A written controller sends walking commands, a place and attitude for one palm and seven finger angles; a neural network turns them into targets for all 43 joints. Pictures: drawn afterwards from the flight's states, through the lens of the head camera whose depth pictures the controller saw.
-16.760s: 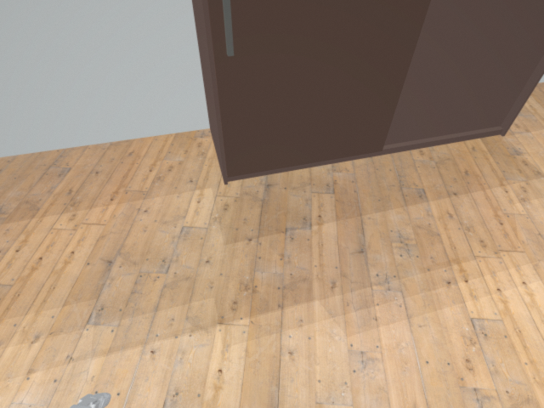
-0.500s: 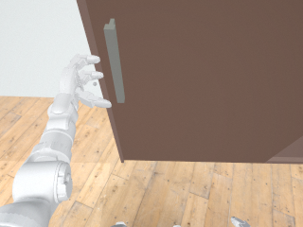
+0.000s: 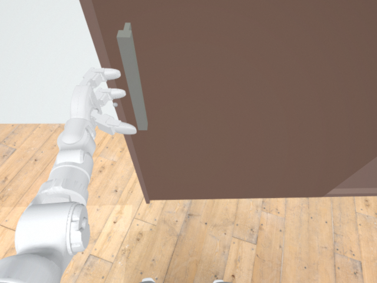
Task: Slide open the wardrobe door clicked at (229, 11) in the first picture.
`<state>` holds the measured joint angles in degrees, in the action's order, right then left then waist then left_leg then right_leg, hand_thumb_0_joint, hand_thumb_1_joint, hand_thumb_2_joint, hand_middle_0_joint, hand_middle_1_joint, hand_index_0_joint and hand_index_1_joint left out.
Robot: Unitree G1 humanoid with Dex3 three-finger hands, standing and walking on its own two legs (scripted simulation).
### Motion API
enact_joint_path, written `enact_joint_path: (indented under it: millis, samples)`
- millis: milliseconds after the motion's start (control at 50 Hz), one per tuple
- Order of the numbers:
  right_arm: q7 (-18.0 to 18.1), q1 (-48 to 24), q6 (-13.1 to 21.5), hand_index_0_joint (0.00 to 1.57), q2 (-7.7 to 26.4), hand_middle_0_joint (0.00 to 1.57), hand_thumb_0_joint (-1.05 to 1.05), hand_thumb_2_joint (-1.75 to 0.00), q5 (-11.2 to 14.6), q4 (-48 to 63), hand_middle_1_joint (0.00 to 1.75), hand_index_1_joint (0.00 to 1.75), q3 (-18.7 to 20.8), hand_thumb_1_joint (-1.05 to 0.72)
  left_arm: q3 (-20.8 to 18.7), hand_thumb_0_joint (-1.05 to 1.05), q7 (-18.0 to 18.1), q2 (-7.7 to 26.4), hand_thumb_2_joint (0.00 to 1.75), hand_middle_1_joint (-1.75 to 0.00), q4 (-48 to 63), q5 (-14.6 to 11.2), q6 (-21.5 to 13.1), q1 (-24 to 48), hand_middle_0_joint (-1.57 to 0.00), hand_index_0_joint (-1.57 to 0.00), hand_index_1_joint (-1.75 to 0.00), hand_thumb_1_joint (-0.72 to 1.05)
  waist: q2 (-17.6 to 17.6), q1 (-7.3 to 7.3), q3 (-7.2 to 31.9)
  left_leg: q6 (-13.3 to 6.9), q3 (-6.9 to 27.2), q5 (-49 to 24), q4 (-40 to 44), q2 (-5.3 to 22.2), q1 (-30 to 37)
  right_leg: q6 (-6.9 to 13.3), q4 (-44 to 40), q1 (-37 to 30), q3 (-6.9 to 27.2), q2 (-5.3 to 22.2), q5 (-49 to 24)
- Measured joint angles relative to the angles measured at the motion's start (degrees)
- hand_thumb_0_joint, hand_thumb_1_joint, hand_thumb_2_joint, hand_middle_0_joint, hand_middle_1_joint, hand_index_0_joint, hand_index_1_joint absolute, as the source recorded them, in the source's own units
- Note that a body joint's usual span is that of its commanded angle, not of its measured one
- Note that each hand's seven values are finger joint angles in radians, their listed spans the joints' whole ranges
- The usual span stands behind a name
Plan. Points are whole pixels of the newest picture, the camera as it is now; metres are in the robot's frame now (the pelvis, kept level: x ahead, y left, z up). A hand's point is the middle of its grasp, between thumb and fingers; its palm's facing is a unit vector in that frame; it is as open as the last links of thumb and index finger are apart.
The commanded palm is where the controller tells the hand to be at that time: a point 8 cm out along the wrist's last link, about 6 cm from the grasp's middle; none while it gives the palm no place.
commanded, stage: feel for the door with the fingertips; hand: left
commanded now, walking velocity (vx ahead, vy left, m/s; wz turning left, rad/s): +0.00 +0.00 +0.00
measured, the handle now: (136, 84) +0.53 +0.10 +0.11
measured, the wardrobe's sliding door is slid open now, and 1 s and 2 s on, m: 0.00 0.00 0.00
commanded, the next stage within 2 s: slide the fingers in behind the handle in 0.76 s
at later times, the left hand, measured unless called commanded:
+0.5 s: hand (120, 100) +0.47 +0.13 +0.12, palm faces -0.02 -1.00 -0.02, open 14.0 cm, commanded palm +0.45 +0.18 +0.11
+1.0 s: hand (121, 94) +0.49 +0.13 +0.12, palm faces -0.02 -1.00 -0.01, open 13.5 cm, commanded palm +0.47 +0.18 +0.11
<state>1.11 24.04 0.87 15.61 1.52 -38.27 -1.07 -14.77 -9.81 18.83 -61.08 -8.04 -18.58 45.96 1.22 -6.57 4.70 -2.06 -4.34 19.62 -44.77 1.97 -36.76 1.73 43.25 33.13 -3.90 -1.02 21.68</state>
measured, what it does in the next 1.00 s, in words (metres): stands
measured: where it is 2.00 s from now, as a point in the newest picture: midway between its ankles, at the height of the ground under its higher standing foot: outside the picture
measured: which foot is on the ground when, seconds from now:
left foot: down 0.00-1.00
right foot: down 0.00-1.00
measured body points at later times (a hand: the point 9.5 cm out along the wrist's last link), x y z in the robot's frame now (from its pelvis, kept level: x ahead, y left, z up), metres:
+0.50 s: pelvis +0.00 -0.01 +0.00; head +0.06 -0.01 +0.45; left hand +0.46 +0.18 +0.12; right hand +0.05 -0.27 -0.12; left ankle +0.02 +0.10 -0.71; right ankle -0.01 -0.10 -0.71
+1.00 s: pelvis -0.01 -0.01 +0.00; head +0.07 +0.00 +0.44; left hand +0.48 +0.18 +0.12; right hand +0.00 -0.27 -0.12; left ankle +0.02 +0.10 -0.71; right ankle -0.01 -0.10 -0.71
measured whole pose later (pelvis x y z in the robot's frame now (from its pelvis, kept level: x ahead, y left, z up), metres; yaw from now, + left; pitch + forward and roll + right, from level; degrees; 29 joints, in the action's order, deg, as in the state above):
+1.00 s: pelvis -0.01 -0.01 +0.00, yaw +1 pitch +13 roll -1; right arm 0.8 24.3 0.9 15.7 0.9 -38.8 -1.6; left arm -15.0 -8.0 20.9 -68.8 -6.2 -19.0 54.8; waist 1.4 -8.0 4.5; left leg -1.5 -3.0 18.8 -45.6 2.0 -40.1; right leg 2.4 44.2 36.1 -5.1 -1.2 21.4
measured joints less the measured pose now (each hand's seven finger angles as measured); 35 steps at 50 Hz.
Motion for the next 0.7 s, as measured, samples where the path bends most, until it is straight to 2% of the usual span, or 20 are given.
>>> enact_joint_path:
  millis: [220,360,500,600,700]
  samples:
    - [-0.79,-3.06,0.25,0.20,-1.01,0.20,0.01,-0.90,-0.04,1.32,0.29,0.30,-0.12,-0.91,2.27,-0.01,3.57,-3.63,0.30,-1.20,2.63,1.16,0.18,-1.65,-0.30,-0.30,-1.20,-0.50,0.23,1.15,0.37,0.15,0.06,0.28,0.23,-0.20,1.27,0.07,0.10,-1.16,-0.01,0.15,0.51]
    - [-0.38,-4.51,0.31,0.20,-1.30,0.20,0.01,-0.90,-0.15,1.31,0.29,0.30,-0.67,-0.91,1.49,-0.01,4.14,-2.37,0.30,-1.20,-0.47,1.63,0.33,1.60,-0.30,-0.30,-1.20,-0.50,-0.19,0.94,-0.36,0.40,0.43,-0.16,0.38,-0.27,0.99,0.36,0.33,-0.84,-0.38,0.19,0.45]
    - [-0.53,-2.84,-0.11,0.20,-0.54,0.20,0.01,-0.90,-0.11,0.67,0.29,0.30,-0.27,-0.91,1.97,-0.01,2.55,-1.45,0.30,-1.20,-1.10,1.19,-0.55,1.89,-0.30,-0.30,-1.20,-0.50,0.11,1.02,0.36,0.65,0.72,-0.20,0.38,-0.15,0.73,0.62,0.26,-0.68,-0.63,0.04,0.48]
    - [-0.26,-2.34,-0.46,0.20,-0.08,0.20,0.01,-0.90,-0.04,0.15,0.29,0.30,-0.30,-0.91,1.66,-0.01,2.34,-1.16,0.30,-1.20,-3.56,0.83,0.79,3.49,-0.30,-0.30,-1.20,-0.50,0.15,0.33,-0.29,0.70,1.09,-0.41,0.25,-0.13,0.34,0.72,0.29,-0.45,-0.98,0.00,0.35]
    - [0.02,-2.04,-0.01,0.20,0.02,0.20,0.01,-0.90,-0.31,-0.01,0.29,0.30,-0.24,-0.91,0.01,-0.01,3.23,0.02,0.30,-1.20,-3.91,1.49,-0.46,4.72,-0.30,-0.30,-1.20,-0.50,-0.08,-0.79,-0.87,0.79,0.97,-0.70,0.10,0.11,-0.75,0.83,0.46,0.74,-0.86,-0.22,-0.01]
